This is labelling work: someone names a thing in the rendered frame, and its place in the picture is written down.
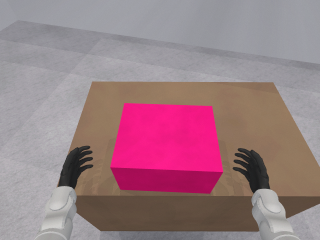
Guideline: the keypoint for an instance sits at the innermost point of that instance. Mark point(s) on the robot left forearm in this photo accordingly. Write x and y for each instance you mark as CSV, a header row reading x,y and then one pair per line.
x,y
60,210

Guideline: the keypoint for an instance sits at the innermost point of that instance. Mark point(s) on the robot left hand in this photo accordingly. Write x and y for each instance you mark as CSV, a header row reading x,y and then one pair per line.
x,y
71,169

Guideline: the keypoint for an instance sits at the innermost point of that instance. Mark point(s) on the robot right forearm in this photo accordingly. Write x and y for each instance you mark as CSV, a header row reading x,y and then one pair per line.
x,y
270,216

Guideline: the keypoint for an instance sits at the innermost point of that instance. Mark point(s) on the robot right hand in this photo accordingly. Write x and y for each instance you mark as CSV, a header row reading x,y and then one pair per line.
x,y
256,173

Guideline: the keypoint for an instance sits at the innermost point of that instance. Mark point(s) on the pedestal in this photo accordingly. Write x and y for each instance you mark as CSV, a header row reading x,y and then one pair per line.
x,y
247,115

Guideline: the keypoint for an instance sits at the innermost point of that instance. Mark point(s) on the carton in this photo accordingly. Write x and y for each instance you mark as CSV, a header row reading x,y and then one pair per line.
x,y
167,148

